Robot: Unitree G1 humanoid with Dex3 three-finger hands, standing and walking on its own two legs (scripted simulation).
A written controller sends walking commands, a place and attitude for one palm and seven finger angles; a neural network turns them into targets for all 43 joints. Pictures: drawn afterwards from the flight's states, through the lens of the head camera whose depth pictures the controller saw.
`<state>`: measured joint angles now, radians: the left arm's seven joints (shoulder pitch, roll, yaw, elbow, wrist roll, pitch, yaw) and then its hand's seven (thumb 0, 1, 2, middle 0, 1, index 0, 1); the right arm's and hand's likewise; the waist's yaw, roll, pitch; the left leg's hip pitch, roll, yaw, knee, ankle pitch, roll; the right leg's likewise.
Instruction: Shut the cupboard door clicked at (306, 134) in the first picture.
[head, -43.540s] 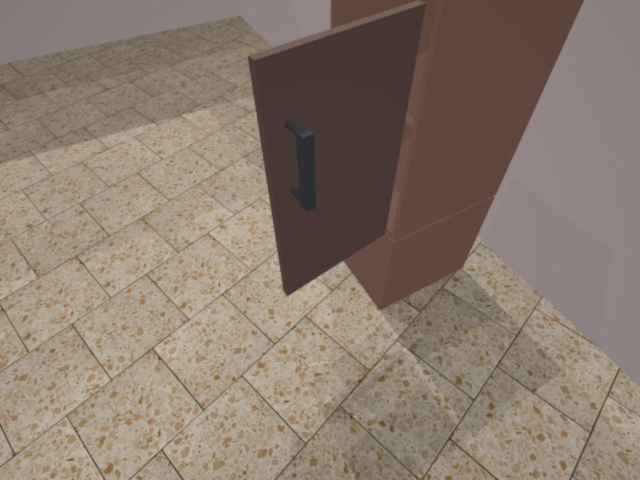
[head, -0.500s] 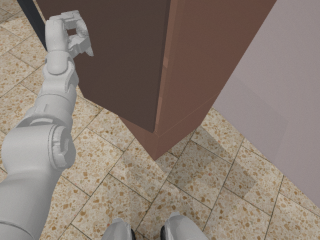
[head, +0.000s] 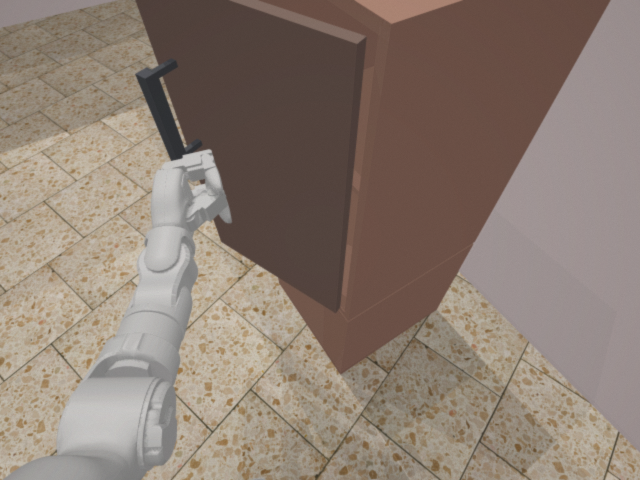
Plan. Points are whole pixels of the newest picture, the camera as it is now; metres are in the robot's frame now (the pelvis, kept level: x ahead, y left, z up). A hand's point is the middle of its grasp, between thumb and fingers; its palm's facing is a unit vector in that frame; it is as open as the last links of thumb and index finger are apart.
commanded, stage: pull the fist back off the door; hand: left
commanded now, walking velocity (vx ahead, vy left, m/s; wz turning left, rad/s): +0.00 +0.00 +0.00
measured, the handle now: (174, 115) +0.63 +0.20 +0.09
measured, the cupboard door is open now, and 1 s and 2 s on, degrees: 23 23 23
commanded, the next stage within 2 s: draw the hand back to the body in 0.08 s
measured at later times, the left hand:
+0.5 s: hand (186, 217) +0.40 +0.14 +0.12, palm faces +0.02 -1.00 -0.01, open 3.1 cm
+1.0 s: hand (60, 304) +0.27 +0.22 +0.16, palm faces +0.24 -0.94 -0.23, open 3.4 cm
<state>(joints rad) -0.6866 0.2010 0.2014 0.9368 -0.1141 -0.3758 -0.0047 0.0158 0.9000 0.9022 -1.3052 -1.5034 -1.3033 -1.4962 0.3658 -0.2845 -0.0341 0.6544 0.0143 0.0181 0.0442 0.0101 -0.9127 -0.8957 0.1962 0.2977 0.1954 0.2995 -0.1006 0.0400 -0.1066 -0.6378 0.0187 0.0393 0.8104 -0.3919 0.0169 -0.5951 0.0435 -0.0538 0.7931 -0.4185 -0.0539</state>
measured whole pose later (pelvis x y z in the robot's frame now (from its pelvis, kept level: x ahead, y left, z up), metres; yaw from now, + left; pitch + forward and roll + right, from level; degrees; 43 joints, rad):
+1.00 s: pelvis +0.00 +0.02 +0.04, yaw +1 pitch -3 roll +0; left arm 0.09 0.28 0.12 -0.03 -0.09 -0.04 0.06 0.02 0.90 0.90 -0.99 -1.15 -0.99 -1.15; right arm 0.13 -0.24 0.05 0.57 0.04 0.00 -0.07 0.01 -0.91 -0.90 0.20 0.30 0.20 0.30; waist 0.04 0.05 -0.01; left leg -0.16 -0.03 0.04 0.44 -0.24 0.04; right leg -0.11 0.01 -0.04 0.43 -0.27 -0.03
